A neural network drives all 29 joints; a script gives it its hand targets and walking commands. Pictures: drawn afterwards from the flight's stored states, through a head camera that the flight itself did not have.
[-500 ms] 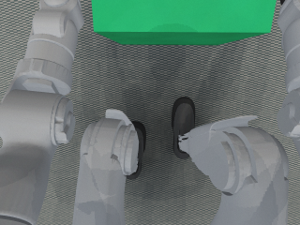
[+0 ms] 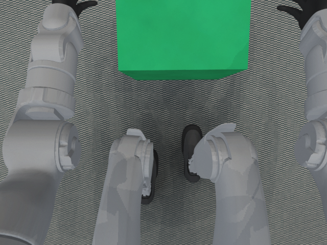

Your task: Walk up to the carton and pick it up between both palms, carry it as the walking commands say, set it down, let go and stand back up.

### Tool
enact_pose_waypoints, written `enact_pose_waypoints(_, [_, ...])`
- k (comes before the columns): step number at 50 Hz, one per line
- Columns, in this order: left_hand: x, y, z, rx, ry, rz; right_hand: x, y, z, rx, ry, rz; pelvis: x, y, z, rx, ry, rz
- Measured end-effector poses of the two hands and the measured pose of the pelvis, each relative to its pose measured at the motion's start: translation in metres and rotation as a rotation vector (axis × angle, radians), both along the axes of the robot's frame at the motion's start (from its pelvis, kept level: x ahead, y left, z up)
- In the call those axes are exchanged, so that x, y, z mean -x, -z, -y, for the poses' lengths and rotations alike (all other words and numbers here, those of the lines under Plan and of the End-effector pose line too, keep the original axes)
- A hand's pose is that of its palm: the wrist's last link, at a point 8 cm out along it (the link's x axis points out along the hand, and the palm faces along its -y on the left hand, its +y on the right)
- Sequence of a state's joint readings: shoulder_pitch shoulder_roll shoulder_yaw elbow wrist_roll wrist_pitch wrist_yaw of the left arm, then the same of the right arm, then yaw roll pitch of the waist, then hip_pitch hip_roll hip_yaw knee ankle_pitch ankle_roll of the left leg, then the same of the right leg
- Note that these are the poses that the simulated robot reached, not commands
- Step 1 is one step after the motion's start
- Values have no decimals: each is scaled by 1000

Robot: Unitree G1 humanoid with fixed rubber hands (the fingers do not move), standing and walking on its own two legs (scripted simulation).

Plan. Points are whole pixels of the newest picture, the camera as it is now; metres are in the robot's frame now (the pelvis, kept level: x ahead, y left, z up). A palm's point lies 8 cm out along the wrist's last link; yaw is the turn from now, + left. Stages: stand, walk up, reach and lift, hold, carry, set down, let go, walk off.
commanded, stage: set down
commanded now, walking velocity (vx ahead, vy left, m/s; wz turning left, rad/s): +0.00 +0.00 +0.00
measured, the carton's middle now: (179, 34) +0.56 -0.05 -0.29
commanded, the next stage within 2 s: let go in 0.94 s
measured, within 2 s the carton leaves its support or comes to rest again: neither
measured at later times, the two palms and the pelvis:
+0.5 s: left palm out of the picture +0.56 +0.17 +0.04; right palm out of the picture +0.53 -0.29 +0.04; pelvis +0.02 +0.00 +0.14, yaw +0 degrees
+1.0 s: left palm out of the picture +0.56 +0.17 +0.16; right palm out of the picture +0.52 -0.29 +0.15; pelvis +0.05 -0.01 +0.26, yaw -1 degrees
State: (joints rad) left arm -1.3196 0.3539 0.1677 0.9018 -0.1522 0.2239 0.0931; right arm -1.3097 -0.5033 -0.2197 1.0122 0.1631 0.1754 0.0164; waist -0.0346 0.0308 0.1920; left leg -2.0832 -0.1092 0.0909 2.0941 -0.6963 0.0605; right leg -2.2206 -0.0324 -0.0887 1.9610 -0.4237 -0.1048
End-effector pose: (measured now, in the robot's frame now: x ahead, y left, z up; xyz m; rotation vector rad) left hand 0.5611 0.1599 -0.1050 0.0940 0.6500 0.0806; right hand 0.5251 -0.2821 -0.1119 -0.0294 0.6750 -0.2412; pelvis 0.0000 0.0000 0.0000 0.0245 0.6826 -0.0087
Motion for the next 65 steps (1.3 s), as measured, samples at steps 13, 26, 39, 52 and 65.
enact_pose_waypoints(13, [0,-77,-2,8,8,1,-2,-79,2,-17,-15,14,-5,-69,1,-11,9,-66])
enact_pose_waypoints(26, [1,-154,-10,2,16,2,-3,-157,7,-26,-24,21,-17,-141,4,-18,16,-89])
enact_pose_waypoints(39, [1,-232,-13,-3,28,-8,-2,-234,11,-35,-32,17,-32,-214,6,-24,30,-69])
enact_pose_waypoints(52, [4,-261,-12,-31,42,-48,3,-261,2,-23,-50,-30,-50,-259,8,-24,36,-47])
enact_pose_waypoints(65, [75,-286,-35,-115,80,-106,74,-288,1,53,-105,-106,-82,-293,9,-10,45,68])
